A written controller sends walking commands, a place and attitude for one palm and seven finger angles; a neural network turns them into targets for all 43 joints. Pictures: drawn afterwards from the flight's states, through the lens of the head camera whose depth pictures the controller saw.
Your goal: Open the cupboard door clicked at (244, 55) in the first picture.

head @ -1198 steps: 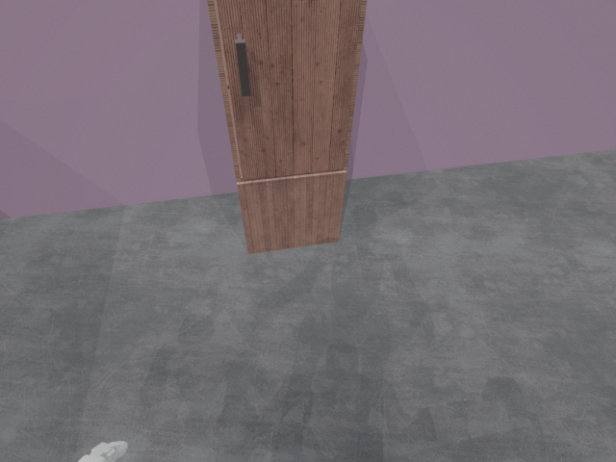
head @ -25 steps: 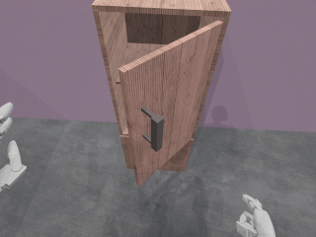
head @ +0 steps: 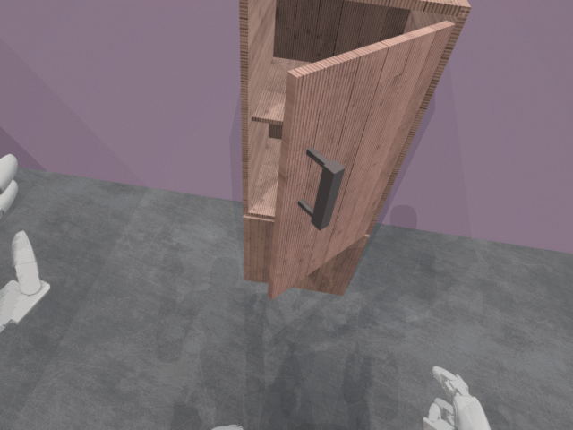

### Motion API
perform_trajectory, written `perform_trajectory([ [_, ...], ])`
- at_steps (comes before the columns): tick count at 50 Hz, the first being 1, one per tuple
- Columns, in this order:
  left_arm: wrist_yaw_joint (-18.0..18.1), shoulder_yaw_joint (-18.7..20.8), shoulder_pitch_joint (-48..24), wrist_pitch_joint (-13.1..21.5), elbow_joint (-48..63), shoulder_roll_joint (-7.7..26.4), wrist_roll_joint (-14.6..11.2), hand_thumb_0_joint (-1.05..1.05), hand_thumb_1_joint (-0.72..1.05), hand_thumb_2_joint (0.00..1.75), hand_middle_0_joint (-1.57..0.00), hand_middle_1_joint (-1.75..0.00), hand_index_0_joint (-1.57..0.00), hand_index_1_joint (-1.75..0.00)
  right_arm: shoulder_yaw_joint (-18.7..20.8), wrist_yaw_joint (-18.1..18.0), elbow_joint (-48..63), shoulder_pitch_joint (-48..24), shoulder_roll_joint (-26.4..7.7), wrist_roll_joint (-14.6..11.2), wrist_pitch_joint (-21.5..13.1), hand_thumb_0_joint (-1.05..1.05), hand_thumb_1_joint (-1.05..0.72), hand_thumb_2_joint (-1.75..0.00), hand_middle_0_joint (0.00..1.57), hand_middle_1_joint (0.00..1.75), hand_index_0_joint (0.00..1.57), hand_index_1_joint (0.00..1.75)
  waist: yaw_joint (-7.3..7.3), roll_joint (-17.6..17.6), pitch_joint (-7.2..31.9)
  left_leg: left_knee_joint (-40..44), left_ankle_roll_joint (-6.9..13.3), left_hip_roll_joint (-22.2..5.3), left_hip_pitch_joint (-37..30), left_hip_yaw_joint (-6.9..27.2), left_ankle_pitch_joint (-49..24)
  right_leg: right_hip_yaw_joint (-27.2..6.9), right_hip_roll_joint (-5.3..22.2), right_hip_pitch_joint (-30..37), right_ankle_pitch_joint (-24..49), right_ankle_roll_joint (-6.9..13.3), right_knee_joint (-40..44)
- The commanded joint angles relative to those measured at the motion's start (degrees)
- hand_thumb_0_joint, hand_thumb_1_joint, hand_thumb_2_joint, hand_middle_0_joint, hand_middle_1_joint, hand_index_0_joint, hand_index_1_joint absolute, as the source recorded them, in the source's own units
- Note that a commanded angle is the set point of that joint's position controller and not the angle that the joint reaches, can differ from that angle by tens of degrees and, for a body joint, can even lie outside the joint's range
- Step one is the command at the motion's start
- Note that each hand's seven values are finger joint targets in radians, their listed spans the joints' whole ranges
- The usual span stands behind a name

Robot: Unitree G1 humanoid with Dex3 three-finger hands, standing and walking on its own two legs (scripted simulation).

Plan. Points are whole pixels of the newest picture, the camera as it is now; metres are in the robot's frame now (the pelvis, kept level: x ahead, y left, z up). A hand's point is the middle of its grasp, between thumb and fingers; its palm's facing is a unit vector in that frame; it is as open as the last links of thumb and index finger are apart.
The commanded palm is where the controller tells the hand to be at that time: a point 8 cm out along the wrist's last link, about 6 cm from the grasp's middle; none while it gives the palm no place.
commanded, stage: step back with the hand held close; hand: left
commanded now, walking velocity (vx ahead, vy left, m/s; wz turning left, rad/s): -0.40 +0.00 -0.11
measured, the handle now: (317, 189) +0.47 -0.01 +0.07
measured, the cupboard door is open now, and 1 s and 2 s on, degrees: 47 47 47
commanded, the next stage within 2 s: stop stepping back and stand still in 0.12 s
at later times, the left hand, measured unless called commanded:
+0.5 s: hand out of the picture +0.07 +0.21 +0.20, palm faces +0.26 -0.81 -0.52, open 7.4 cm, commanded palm +0.04 +0.27 +0.19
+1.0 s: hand out of the picture +0.04 +0.22 +0.20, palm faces +0.39 -0.77 -0.51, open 7.4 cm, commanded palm +0.00 +0.26 +0.19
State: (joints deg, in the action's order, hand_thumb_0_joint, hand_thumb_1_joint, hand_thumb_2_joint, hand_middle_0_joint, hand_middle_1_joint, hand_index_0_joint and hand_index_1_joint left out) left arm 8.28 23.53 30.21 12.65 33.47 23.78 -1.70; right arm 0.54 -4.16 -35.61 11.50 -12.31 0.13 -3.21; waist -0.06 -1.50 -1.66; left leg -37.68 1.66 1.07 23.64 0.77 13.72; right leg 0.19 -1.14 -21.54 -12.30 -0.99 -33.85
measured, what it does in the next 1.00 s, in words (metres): walks backwards: right foot, then left foot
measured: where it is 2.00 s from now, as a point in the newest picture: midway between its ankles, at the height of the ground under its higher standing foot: outside the picture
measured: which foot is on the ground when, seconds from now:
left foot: down 0.00-0.40, up 0.42-0.60, down 0.62-1.00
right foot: down 0.00-0.00, up 0.02-0.38, down 0.40-1.00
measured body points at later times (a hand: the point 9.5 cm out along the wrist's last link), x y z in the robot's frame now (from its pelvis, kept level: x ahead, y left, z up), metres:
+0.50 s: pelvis -0.13 -0.02 +0.01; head -0.13 +0.00 +0.46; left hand +0.05 +0.26 +0.22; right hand +0.00 -0.26 -0.08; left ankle -0.03 +0.08 -0.69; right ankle -0.25 -0.09 -0.72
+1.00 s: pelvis -0.17 -0.03 +0.02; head -0.18 -0.04 +0.46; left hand +0.01 +0.26 +0.23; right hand -0.06 -0.28 -0.09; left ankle -0.14 +0.10 -0.71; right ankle -0.22 -0.10 -0.72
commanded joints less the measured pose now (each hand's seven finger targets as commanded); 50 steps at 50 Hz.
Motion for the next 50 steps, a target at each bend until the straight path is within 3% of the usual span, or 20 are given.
perform_trajectory([
  [1,1.5,10.3,-2.3,4.3,10.1,11.5,-0.3,0.00,0.90,0.90,-0.20,-0.30,-0.20,-0.30,3.0,-0.8,9.1,-5.2,-6.2,0.7,-5.4,0.00,-0.90,-0.90,0.20,0.30,0.20,0.30,-0.05,18.0,9.5,24.7,6.1,-19.7,2.4,17.6,-6.1,-2.8,-2.6,6.8,-14.4,0.3,-21.0],
  [3,1.4,10.5,-2.8,4.8,12.7,11.3,-0.2,0.00,0.90,0.90,-0.20,-0.30,-0.20,-0.30,3.4,-0.1,8.4,-4.8,-6.2,1.8,-6.6,0.00,-0.90,-0.90,0.20,0.30,0.20,0.30,0.29,13.6,9.4,25.5,8.0,-22.1,2.4,21.7,-2.0,-5.9,-2.8,2.0,-17.8,0.3,-33.6],
  [5,1.4,8.4,-2.4,4.6,14.5,9.6,-0.9,0.00,0.90,0.90,-0.20,-0.30,-0.20,-0.30,3.9,0.6,7.5,-4.3,-6.7,1.0,-7.5,0.00,-0.90,-0.90,0.20,0.30,0.20,0.30,-0.07,8.0,11.6,20.5,7.5,-19.6,-9.8,14.8,-16.3,-4.8,-1.8,-3.9,-16.7,-0.2,-30.0],
  [7,1.4,7.3,0.0,3.4,14.9,8.9,-1.1,0.00,0.90,0.90,-0.20,-0.30,-0.20,-0.30,4.1,1.0,7.6,-5.2,-6.9,0.4,-8.0,0.00,-0.90,-0.90,0.20,0.30,0.20,0.30,-0.57,10.2,14.2,20.3,5.8,-17.3,-15.3,10.5,-18.8,-2.3,-1.8,-4.0,-15.9,-0.7,-26.9],
  [12,1.5,7.9,-0.1,1.5,14.1,10.4,-2.0,0.00,0.90,0.90,-0.20,-0.30,-0.20,-0.30,2.8,0.9,6.9,-5.3,-6.3,0.8,-7.9,0.00,-0.90,-0.90,0.20,0.30,0.20,0.30,0.47,15.4,13.0,30.0,3.6,-15.0,-13.2,10.2,4.6,1.6,-3.2,2.4,-18.7,-0.1,-15.8],
  [17,1.3,11.9,6.7,1.1,13.1,13.8,-3.3,0.00,0.90,0.90,-0.20,-0.30,-0.20,-0.30,1.8,0.8,9.2,-5.3,-5.3,0.6,-6.5,0.00,-0.90,-0.90,0.20,0.30,0.20,0.30,-0.68,18.6,14.0,28.7,-4.8,-5.6,-10.2,-0.3,12.7,9.1,-5.7,16.7,-17.3,3.7,14.0],
  [20,1.0,13.8,7.6,2.2,15.8,17.2,-3.8,0.00,0.90,0.90,-0.20,-0.30,-0.20,-0.30,0.5,1.0,8.2,-5.8,-4.3,0.9,-4.0,0.00,-0.90,-0.90,0.20,0.30,0.20,0.30,-0.89,-5.4,10.4,-10.7,-3.3,-0.2,-10.7,-2.1,1.7,-12.6,17.4,-1.3,-6.0,9.4,26.7],
  [22,1.6,15.3,1.5,2.8,16.3,18.9,-3.6,0.00,0.90,0.90,-0.20,-0.30,-0.20,-0.30,-0.1,1.6,7.9,-5.2,-5.3,0.9,-5.6,0.00,-0.90,-0.90,0.20,0.30,0.20,0.30,-0.57,-6.7,12.0,-21.0,-3.6,-1.2,5.0,1.3,4.7,-16.5,22.6,6.0,1.7,12.9,22.5],
  [23,1.0,11.7,3.1,1.7,10.6,13.0,-3.7,0.00,0.90,0.90,-0.20,-0.30,-0.20,-0.30,1.6,1.1,6.5,-2.7,-5.8,-0.4,-5.6,0.00,-0.90,-0.90,0.20,0.30,0.20,0.30,0.83,-8.2,8.6,-20.1,-3.0,-2.1,9.2,2.2,1.0,-9.3,16.4,12.4,11.0,9.9,17.5],
  [25,1.2,10.4,0.3,0.9,5.6,12.3,-2.4,0.00,0.90,0.90,-0.20,-0.30,-0.20,-0.30,0.8,0.3,6.8,-4.9,-5.8,-0.6,-5.5,0.00,-0.90,-0.90,0.20,0.30,0.20,0.30,1.30,-6.7,4.3,-9.4,-1.9,-3.7,6.5,-1.6,0.5,-6.4,15.1,12.5,20.6,8.2,14.1],
  [29,1.3,4.8,-8.0,0.5,-4.4,9.0,-0.9,0.00,0.90,0.90,-0.20,-0.30,-0.20,-0.30,1.1,-1.8,4.5,-3.0,-7.1,-0.5,-6.8,0.00,-0.90,-0.90,0.20,0.30,0.20,0.30,1.66,1.8,0.7,9.2,1.5,-1.2,-11.8,-4.7,0.5,-2.6,10.8,3.8,11.2,4.2,5.3],
  [31,1.5,4.2,-11.1,1.2,-2.1,9.1,-0.6,0.00,0.90,0.90,-0.20,-0.30,-0.20,-0.30,1.8,-1.9,5.8,-2.1,-9.0,-0.8,-6.8,0.00,-0.90,-0.90,0.20,0.30,0.20,0.30,1.50,10.4,3.5,12.0,6.7,-9.5,-18.0,9.1,-6.7,0.3,3.9,-1.3,7.0,-0.7,-5.8],
  [33,1.6,5.7,-7.6,2.0,-1.9,10.5,-0.5,0.00,0.90,0.90,-0.20,-0.30,-0.20,-0.30,1.4,-1.4,5.9,-1.0,-7.7,-0.4,-7.3,0.00,-0.90,-0.90,0.20,0.30,0.20,0.30,1.19,10.8,4.0,15.3,12.1,-16.9,-19.8,22.4,-16.7,0.3,1.2,-6.8,-12.2,-1.3,-12.3],
  [35,1.1,6.5,-7.0,2.3,5.2,12.0,-0.3,0.00,0.90,0.90,-0.20,-0.30,-0.20,-0.30,1.4,-0.7,5.8,-3.3,-7.8,0.6,-7.9,0.00,-0.90,-0.90,0.20,0.30,0.20,0.30,0.67,7.3,4.0,19.2,9.7,-16.0,-7.6,19.3,-10.0,-0.2,1.8,4.0,-18.7,0.3,-9.5],
  [38,1.4,10.2,1.9,2.8,10.6,13.4,-0.4,0.00,0.90,0.90,-0.20,-0.30,-0.20,-0.30,1.2,-0.1,8.0,-5.3,-7.1,-0.3,-8.2,0.00,-0.90,-0.90,0.20,0.30,0.20,0.30,-0.98,7.2,4.9,15.3,3.0,-7.8,3.2,4.3,7.5,0.7,2.6,17.5,-8.2,1.7,7.9],
  [41,1.7,11.8,4.8,3.5,10.8,13.6,-1.2,0.00,0.90,0.90,-0.20,-0.30,-0.20,-0.30,2.3,0.8,7.9,-4.6,-5.7,-0.4,-7.1,0.00,-0.90,-0.90,0.20,0.30,0.20,0.30,-0.62,-4.8,1.3,-15.5,-2.0,-0.2,7.2,-0.5,8.4,-27.1,19.5,8.0,-11.4,10.2,23.9],
  [43,2.0,12.8,3.9,4.5,7.5,13.2,-1.4,0.00,0.90,0.90,-0.20,-0.30,-0.20,-0.30,2.0,0.7,6.5,-3.1,-5.5,-0.3,-7.3,0.00,-0.90,-0.90,0.20,0.30,0.20,0.30,0.75,-1.7,3.2,-20.5,-2.5,-1.9,8.3,1.9,7.4,-21.3,18.6,10.9,6.5,10.4,19.8],
  [45,2.0,10.9,1.5,4.5,0.2,10.8,-0.6,0.00,0.90,0.90,-0.20,-0.30,-0.20,-0.30,1.0,0.0,5.9,-2.0,-4.3,-0.3,-7.1,0.00,-0.90,-0.90,0.20,0.30,0.20,0.30,1.27,-1.9,2.9,-9.0,-2.1,-3.9,4.5,0.3,5.8,-12.1,14.8,13.6,20.5,9.0,14.1],
  [48,1.6,6.3,-3.6,3.5,-7.6,7.4,-0.3,0.00,0.90,0.90,-0.20,-0.30,-0.20,-0.30,0.8,-1.1,5.0,-2.4,-5.1,-0.4,-7.5,0.00,-0.90,-0.90,0.20,0.30,0.20,0.30,1.11,-2.8,1.6,6.7,-0.8,-2.0,-7.3,-3.1,-2.1,-6.8,10.1,10.3,18.2,4.8,12.5],
  [50,1.2,3.6,-5.4,2.9,-7.2,6.1,-0.5,0.00,0.90,0.90,-0.20,-0.30,-0.20,-0.30,1.7,-1.1,4.9,-2.8,-6.7,-0.4,-7.8,0.00,-0.90,-0.90,0.20,0.30,0.20,0.30,0.51,-0.2,2.8,12.5,0.6,-4.4,-14.3,0.3,-10.8,-5.3,7.0,8.2,12.2,1.3,11.3],
])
